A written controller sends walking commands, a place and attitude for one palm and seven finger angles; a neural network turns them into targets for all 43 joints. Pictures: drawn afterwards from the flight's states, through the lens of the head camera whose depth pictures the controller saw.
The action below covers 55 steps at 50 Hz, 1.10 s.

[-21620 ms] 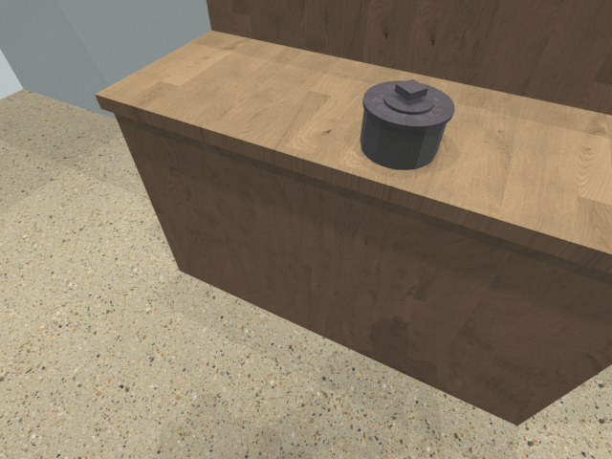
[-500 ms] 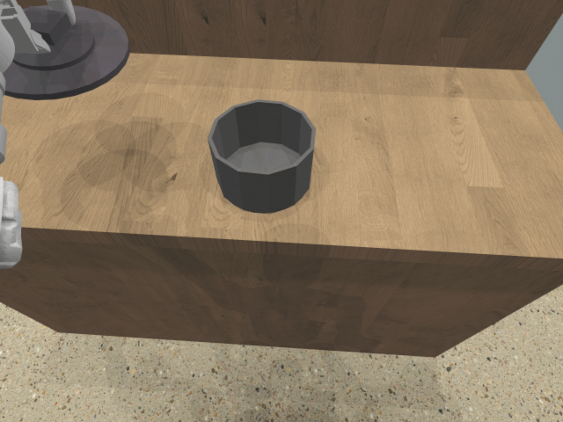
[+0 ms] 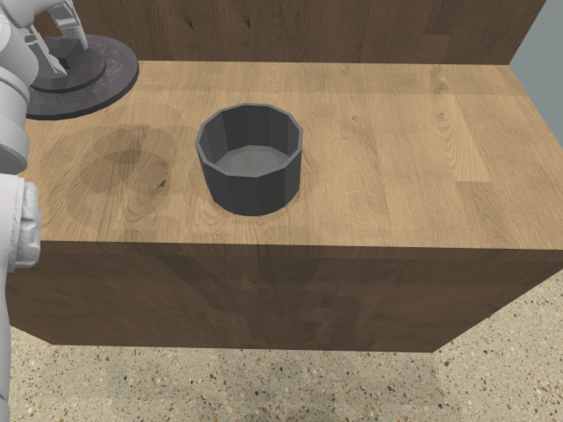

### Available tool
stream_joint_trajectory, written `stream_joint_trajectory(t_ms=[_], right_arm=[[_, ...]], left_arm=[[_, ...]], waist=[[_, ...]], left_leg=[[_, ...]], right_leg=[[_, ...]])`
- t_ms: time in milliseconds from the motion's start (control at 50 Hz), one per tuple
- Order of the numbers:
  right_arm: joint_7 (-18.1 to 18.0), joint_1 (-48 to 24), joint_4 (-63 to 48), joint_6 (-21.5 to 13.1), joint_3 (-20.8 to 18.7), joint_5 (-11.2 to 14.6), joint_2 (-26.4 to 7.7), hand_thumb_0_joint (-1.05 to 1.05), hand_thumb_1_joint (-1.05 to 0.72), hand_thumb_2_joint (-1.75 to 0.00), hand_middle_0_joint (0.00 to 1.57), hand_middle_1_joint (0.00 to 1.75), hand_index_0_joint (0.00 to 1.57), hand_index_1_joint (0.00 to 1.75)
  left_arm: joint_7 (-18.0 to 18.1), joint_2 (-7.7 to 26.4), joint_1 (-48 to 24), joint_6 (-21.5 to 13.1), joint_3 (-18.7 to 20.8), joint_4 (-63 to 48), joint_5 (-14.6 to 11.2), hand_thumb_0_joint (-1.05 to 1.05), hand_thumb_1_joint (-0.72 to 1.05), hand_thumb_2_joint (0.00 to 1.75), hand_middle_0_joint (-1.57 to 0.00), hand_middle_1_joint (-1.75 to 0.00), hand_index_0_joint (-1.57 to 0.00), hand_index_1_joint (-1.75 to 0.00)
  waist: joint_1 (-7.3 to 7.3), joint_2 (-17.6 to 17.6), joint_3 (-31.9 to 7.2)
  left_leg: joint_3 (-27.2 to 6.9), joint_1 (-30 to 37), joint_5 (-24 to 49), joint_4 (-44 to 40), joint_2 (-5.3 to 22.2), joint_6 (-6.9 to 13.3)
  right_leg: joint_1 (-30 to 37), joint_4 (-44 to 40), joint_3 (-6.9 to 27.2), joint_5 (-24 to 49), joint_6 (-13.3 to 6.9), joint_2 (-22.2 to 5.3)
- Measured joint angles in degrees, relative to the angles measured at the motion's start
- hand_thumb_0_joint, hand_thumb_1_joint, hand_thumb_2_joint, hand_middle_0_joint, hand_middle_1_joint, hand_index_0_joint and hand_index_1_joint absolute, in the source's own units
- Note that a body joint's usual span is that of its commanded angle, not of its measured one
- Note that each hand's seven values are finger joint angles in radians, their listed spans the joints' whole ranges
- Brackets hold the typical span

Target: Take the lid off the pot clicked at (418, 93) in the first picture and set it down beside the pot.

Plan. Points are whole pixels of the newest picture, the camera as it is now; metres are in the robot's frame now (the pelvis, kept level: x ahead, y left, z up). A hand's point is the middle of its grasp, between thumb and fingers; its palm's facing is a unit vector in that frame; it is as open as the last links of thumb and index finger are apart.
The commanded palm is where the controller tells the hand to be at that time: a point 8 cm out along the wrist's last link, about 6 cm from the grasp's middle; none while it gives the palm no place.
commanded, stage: lower the lid onto the table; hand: left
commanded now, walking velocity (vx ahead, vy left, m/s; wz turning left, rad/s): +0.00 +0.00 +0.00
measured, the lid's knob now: (57, 52) +0.53 +0.25 +0.24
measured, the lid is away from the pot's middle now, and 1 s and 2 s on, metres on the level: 0.23 0.23 0.23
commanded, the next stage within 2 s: none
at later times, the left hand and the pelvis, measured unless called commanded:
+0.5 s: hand (49, 86) +0.47 +0.25 +0.23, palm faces -0.32 -0.12 -0.94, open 7.8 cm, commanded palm +0.48 +0.25 +0.30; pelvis +0.00 -0.01 +0.00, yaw +0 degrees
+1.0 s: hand (67, 107) +0.49 +0.26 +0.19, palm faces -0.38 -0.12 -0.92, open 7.8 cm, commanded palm +0.50 +0.26 +0.26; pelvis +0.00 -0.01 +0.00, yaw -1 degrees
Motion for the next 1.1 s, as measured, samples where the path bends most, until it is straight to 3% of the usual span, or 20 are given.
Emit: stream_joint_trajectory(t_ms=[120, 640, 720, 1100], right_arm=[[-0.16, -0.18, -0.55, 0.12, 0.02, 0.02, -0.14, 0.01, -0.90, -0.90, 0.20, 0.30, 0.20, 0.30], [-0.99, -1.24, -0.29, 0.46, -0.16, 0.41, -0.49, 0.01, -0.90, -0.90, 0.20, 0.30, 0.20, 0.30], [-1.17, -1.30, -0.15, 0.49, 0.15, 0.47, -0.36, 0.01, -0.90, -0.90, 0.20, 0.30, 0.20, 0.30], [-1.01, 0.46, -0.35, 1.61, -0.46, 0.34, -0.32, 0.01, -0.90, -0.90, 0.20, 0.30, 0.20, 0.30]], left_arm=[[0.60, 0.20, 2.25, -1.34, 2.34, -0.55, -0.41, -0.03, 0.27, 0.83, -0.86, -1.00, -0.58, -0.87], [1.17, -0.38, 7.29, -3.45, 0.19, -1.06, -2.07, -0.02, 0.28, 0.83, -0.86, -1.00, -0.57, -0.87], [1.77, 0.10, 7.64, -4.85, 2.12, 0.61, -2.38, -0.02, 0.28, 0.83, -0.86, -1.00, -0.57, -0.87], [3.13, 1.13, 9.91, -6.81, 3.71, 1.95, -1.92, -0.02, 0.28, 0.83, -0.85, -1.00, -0.57, -0.87]], waist=[[-0.24, -0.01, -0.35], [0.48, -0.61, 0.61], [-0.13, -0.77, 0.27], [-0.98, -1.14, -0.01]], left_leg=[[0.10, 0.20, -0.19, 0.20, 0.31, -0.21], [-0.77, 0.57, -0.44, 1.16, 1.03, -0.94], [-0.42, 0.49, -0.71, 1.32, 1.12, -0.89], [0.37, -1.38, -1.34, 2.16, 1.08, -0.37]], right_leg=[[0.13, 0.16, 0.15, -0.09, -0.07, 0.30], [1.01, 0.35, -0.62, -0.12, -0.84, 1.14], [0.76, 0.58, -0.25, -0.26, -0.77, 1.18], [-1.09, 0.94, 0.55, -0.40, -0.25, 1.07]])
